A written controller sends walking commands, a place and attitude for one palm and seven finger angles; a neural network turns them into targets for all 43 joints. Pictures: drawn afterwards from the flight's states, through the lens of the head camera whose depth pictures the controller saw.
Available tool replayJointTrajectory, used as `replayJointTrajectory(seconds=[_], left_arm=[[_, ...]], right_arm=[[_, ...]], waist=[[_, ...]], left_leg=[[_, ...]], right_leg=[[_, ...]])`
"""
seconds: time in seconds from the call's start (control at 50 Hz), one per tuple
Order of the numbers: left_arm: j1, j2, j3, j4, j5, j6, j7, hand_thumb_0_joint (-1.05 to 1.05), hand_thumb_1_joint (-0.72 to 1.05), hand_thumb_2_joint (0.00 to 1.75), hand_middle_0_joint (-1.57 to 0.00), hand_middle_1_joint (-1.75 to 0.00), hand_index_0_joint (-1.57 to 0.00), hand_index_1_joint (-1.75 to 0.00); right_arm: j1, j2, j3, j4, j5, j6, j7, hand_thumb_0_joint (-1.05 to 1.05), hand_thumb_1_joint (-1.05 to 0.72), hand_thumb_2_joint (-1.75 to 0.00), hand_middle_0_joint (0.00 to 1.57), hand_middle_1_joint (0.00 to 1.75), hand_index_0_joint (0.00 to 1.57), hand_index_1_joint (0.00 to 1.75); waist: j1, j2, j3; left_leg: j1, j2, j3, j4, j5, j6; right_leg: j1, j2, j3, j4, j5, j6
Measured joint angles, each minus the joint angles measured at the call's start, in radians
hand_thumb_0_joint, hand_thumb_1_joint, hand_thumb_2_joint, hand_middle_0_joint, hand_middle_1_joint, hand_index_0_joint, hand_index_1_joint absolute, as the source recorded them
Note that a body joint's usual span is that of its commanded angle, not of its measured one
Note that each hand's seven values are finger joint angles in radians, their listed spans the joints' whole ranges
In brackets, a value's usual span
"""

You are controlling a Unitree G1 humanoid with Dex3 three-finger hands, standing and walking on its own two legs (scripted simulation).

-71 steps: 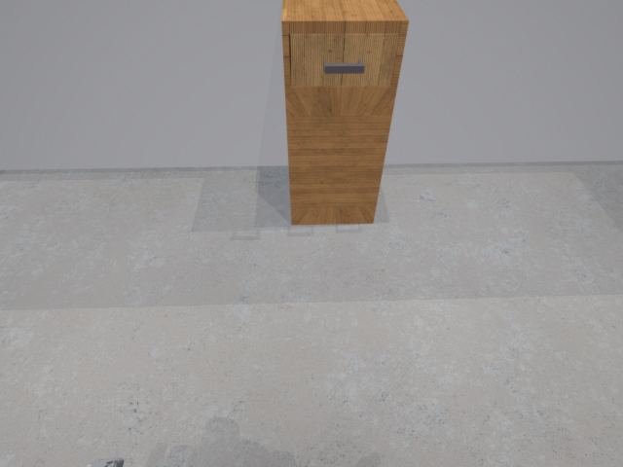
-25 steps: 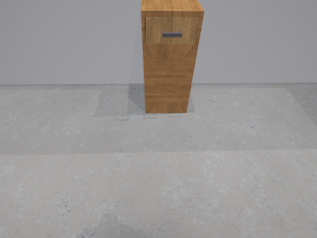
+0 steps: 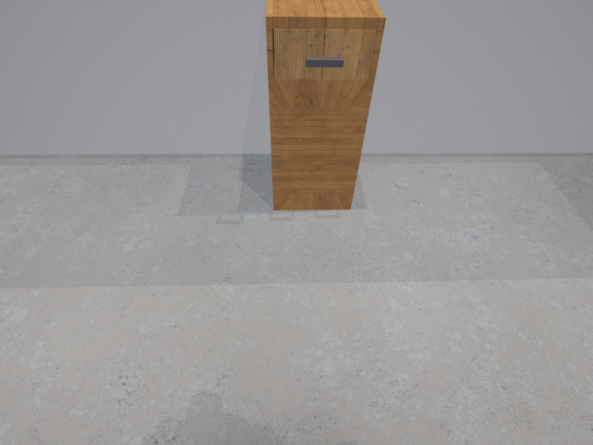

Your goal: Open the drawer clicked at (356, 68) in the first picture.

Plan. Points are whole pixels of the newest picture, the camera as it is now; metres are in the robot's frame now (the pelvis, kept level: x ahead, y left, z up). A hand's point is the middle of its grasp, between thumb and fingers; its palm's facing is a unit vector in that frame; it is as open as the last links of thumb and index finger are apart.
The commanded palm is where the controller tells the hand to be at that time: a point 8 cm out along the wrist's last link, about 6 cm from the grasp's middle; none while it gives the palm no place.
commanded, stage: look at it before walking up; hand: left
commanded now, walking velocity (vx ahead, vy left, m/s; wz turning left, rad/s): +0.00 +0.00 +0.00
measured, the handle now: (324, 59) +1.26 -0.02 -0.03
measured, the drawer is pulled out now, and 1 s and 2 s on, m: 0.00 0.00 0.00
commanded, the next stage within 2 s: walk to a spot facing it in 0.02 s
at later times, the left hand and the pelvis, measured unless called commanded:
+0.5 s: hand out of the picture +0.06 +0.19 -0.18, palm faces -0.11 -0.96 -0.24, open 7.4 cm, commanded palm none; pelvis +0.02 -0.02 -0.03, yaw -9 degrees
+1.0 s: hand (188, 376) +0.27 +0.21 -0.19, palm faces -0.34 -0.92 -0.21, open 7.4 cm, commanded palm none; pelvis +0.17 +0.02 -0.01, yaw -26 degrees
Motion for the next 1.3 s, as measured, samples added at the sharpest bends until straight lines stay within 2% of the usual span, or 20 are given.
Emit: replayJointTrajectory(seconds=[0.22, 0.38, 0.44, 0.5, 0.54, 0.58, 0.62, 0.68, 0.74, 0.8, 0.84, 0.86, 0.9, 0.94, 0.98, 1.02, 1.1, 1.18, 1.24, 1.3], left_arm=[[0.006, -0.003, 0.006, -0.008, 0.000, 0.006, 0.002, 0.01, 0.91, 0.90, -0.20, -0.30, -0.20, -0.30], [0.083, -0.049, 0.027, -0.072, 0.010, 0.051, -0.013, 0.01, 0.91, 0.90, -0.20, -0.30, -0.20, -0.30], [0.129, -0.077, 0.038, -0.096, 0.013, 0.047, -0.029, 0.01, 0.91, 0.90, -0.20, -0.30, -0.20, -0.30], [0.173, -0.107, 0.046, -0.112, 0.018, 0.025, -0.036, 0.01, 0.91, 0.90, -0.20, -0.30, -0.20, -0.30], [0.199, -0.129, 0.045, -0.117, 0.013, 0.001, -0.024, 0.01, 0.91, 0.90, -0.20, -0.30, -0.20, -0.30], [0.231, -0.152, 0.042, -0.114, 0.012, -0.015, -0.011, 0.01, 0.91, 0.90, -0.20, -0.30, -0.20, -0.30], [0.262, -0.169, 0.039, -0.100, 0.013, -0.020, -0.007, 0.01, 0.91, 0.90, -0.20, -0.30, -0.20, -0.30], [0.297, -0.183, 0.038, -0.076, 0.015, -0.020, -0.009, 0.01, 0.91, 0.89, -0.20, -0.30, -0.20, -0.30], [0.313, -0.185, 0.042, -0.061, 0.016, -0.018, -0.010, 0.01, 0.90, 0.89, -0.20, -0.30, -0.20, -0.30], [0.315, -0.173, 0.055, -0.057, 0.018, -0.013, -0.008, 0.01, 0.90, 0.89, -0.20, -0.30, -0.21, -0.30], [0.319, -0.161, 0.067, -0.062, 0.015, -0.007, -0.008, 0.01, 0.90, 0.89, -0.20, -0.30, -0.21, -0.30], [0.314, -0.156, 0.074, -0.062, 0.010, -0.002, -0.010, 0.01, 0.90, 0.89, -0.20, -0.30, -0.21, -0.30], [0.278, -0.131, 0.089, -0.057, 0.009, 0.012, -0.014, 0.01, 0.90, 0.90, -0.20, -0.30, -0.20, -0.30], [0.236, -0.103, 0.104, -0.062, 0.016, 0.019, -0.019, 0.01, 0.91, 0.90, -0.20, -0.30, -0.20, -0.30], [0.191, -0.078, 0.116, -0.083, 0.022, 0.024, -0.028, 0.01, 0.91, 0.90, -0.20, -0.30, -0.20, -0.30], [0.151, -0.063, 0.124, -0.112, 0.024, 0.024, -0.034, 0.01, 0.91, 0.90, -0.20, -0.30, -0.20, -0.30], [0.082, -0.058, 0.129, -0.158, 0.028, 0.032, -0.041, 0.01, 0.91, 0.90, -0.19, -0.30, -0.19, -0.30], [0.009, -0.069, 0.120, -0.180, 0.029, 0.042, -0.048, 0.01, 0.92, 0.90, -0.19, -0.30, -0.19, -0.30], [-0.045, -0.086, 0.106, -0.188, 0.027, 0.047, -0.053, 0.01, 0.92, 0.90, -0.19, -0.30, -0.19, -0.30], [-0.094, -0.107, 0.092, -0.196, 0.023, 0.045, -0.056, 0.01, 0.91, 0.90, -0.19, -0.30, -0.19, -0.30]], right_arm=[[-0.008, 0.001, -0.004, -0.007, -0.001, 0.002, -0.007, 0.00, -0.90, -0.90, 0.21, 0.30, 0.20, 0.30], [0.038, 0.058, -0.020, -0.084, -0.010, 0.022, -0.010, 0.00, -0.90, -0.90, 0.20, 0.30, 0.20, 0.30], [0.083, 0.073, -0.028, -0.095, -0.011, 0.021, -0.002, 0.00, -0.90, -0.90, 0.21, 0.30, 0.20, 0.30], [0.124, 0.075, -0.039, -0.096, -0.010, 0.024, 0.000, 0.00, -0.90, -0.90, 0.21, 0.30, 0.20, 0.30], [0.139, 0.078, -0.042, -0.083, -0.010, 0.037, 0.000, 0.00, -0.90, -0.90, 0.21, 0.30, 0.20, 0.30], [0.131, 0.082, -0.045, -0.081, -0.012, 0.039, 0.002, 0.01, -0.90, -0.90, 0.21, 0.30, 0.20, 0.30], [0.114, 0.090, -0.049, -0.097, -0.012, 0.029, 0.005, 0.01, -0.91, -0.90, 0.20, 0.30, 0.20, 0.30], [0.080, 0.107, -0.053, -0.137, -0.009, 0.014, 0.010, 0.01, -0.91, -0.90, 0.20, 0.30, 0.20, 0.30], [0.042, 0.125, -0.056, -0.172, -0.005, 0.003, 0.014, 0.01, -0.91, -0.90, 0.20, 0.30, 0.20, 0.30], [0.011, 0.142, -0.053, -0.200, 0.000, -0.013, 0.015, 0.01, -0.91, -0.90, 0.20, 0.30, 0.20, 0.30], [0.005, 0.146, -0.044, -0.220, 0.001, -0.035, 0.009, 0.00, -0.91, -0.90, 0.20, 0.30, 0.20, 0.30], [0.003, 0.146, -0.042, -0.229, -0.004, -0.050, 0.004, 0.00, -0.90, -0.90, 0.20, 0.30, 0.20, 0.30], [0.005, 0.161, -0.035, -0.230, -0.011, -0.061, -0.003, 0.00, -0.90, -0.90, 0.21, 0.30, 0.20, 0.30], [0.034, 0.178, -0.029, -0.220, -0.014, -0.062, -0.006, 0.00, -0.90, -0.90, 0.21, 0.30, 0.20, 0.30], [0.074, 0.191, -0.028, -0.197, -0.015, -0.063, -0.012, 0.00, -0.90, -0.90, 0.21, 0.30, 0.20, 0.30], [0.116, 0.196, -0.035, -0.170, -0.010, -0.068, -0.022, 0.00, -0.91, -0.90, 0.21, 0.30, 0.20, 0.30], [0.195, 0.169, -0.051, -0.127, -0.009, -0.073, -0.030, -0.01, -0.93, -0.90, 0.21, 0.30, 0.20, 0.30], [0.269, 0.149, -0.054, -0.086, -0.010, -0.072, -0.029, 0.00, -0.92, -0.90, 0.20, 0.30, 0.20, 0.30], [0.315, 0.142, -0.053, -0.061, -0.015, -0.066, -0.027, 0.00, -0.92, -0.90, 0.20, 0.30, 0.20, 0.30], [0.351, 0.142, -0.051, -0.042, -0.022, -0.057, -0.023, 0.00, -0.91, -0.90, 0.20, 0.30, 0.20, 0.30]], waist=[[0.010, 0.003, 0.001], [0.015, -0.003, -0.012], [0.023, 0.003, -0.019], [0.024, 0.034, -0.016], [0.033, 0.041, -0.019], [0.044, 0.038, -0.013], [0.044, 0.029, -0.007], [0.041, 0.010, -0.005], [0.048, -0.005, 0.000], [0.060, -0.022, 0.003], [0.061, -0.026, -0.002], [0.056, -0.021, -0.004], [0.052, -0.036, 0.004], [0.046, -0.046, -0.002], [0.041, -0.053, -0.010], [0.036, -0.055, -0.017], [0.012, -0.048, -0.023], [-0.016, -0.040, -0.004], [-0.043, -0.030, 0.022], [-0.071, -0.019, 0.051]], left_leg=[[0.005, 0.008, 0.015, 0.006, -0.009, -0.003], [-0.044, 0.040, 0.088, 0.133, -0.097, -0.006], [-0.053, 0.062, 0.116, 0.190, -0.146, -0.011], [-0.090, 0.101, 0.113, 0.326, -0.258, -0.020], [-0.177, 0.087, 0.069, 0.516, -0.323, -0.020], [-0.258, 0.068, 0.048, 0.649, -0.290, -0.023], [-0.317, 0.064, 0.054, 0.676, -0.237, -0.030], [-0.373, 0.065, 0.063, 0.610, -0.157, -0.040], [-0.387, 0.063, 0.056, 0.506, -0.107, -0.043], [-0.341, 0.051, 0.052, 0.359, -0.086, -0.039], [-0.260, 0.048, 0.056, 0.220, -0.073, -0.033], [-0.251, 0.053, 0.063, 0.207, -0.014, -0.013], [-0.241, 0.061, 0.102, 0.266, -0.041, 0.019], [-0.196, 0.072, 0.136, 0.249, -0.078, 0.030], [-0.140, 0.078, 0.166, 0.189, -0.074, 0.027], [-0.088, 0.079, 0.199, 0.127, -0.065, 0.027], [-0.002, 0.075, 0.265, 0.040, -0.069, 0.029], [0.073, 0.074, 0.320, -0.005, -0.096, 0.018], [0.123, 0.082, 0.356, -0.018, -0.128, 0.000], [0.168, 0.101, 0.392, -0.007, -0.174, -0.027]], right_leg=[[-0.003, 0.008, 0.014, 0.007, -0.003, -0.003], [-0.097, 0.043, 0.083, 0.166, -0.094, -0.014], [-0.132, 0.041, 0.059, 0.254, -0.178, -0.024], [-0.132, 0.055, 0.014, 0.281, -0.141, -0.035], [-0.127, 0.066, 0.008, 0.283, -0.164, -0.046], [-0.097, 0.073, 0.024, 0.232, -0.156, -0.052], [-0.062, 0.073, 0.047, 0.168, -0.128, -0.050], [-0.021, 0.066, 0.087, 0.087, -0.100, -0.043], [0.011, 0.060, 0.130, 0.041, -0.093, -0.028], [0.029, 0.052, 0.172, 0.048, -0.121, -0.007], [0.017, 0.058, 0.199, 0.117, -0.176, 0.001], [-0.019, 0.064, 0.189, 0.218, -0.221, -0.011], [-0.122, 0.055, 0.135, 0.492, -0.282, -0.026], [-0.226, 0.031, 0.060, 0.705, -0.245, -0.030], [-0.312, -0.002, 0.002, 0.802, -0.157, -0.023], [-0.381, -0.030, -0.026, 0.833, -0.078, -0.012], [-0.478, -0.072, -0.038, 0.806, 0.024, 0.010], [-0.513, -0.100, -0.051, 0.689, 0.078, 0.019], [-0.498, -0.104, -0.075, 0.551, 0.083, 0.011], [-0.455, -0.088, -0.102, 0.407, 0.052, -0.014]])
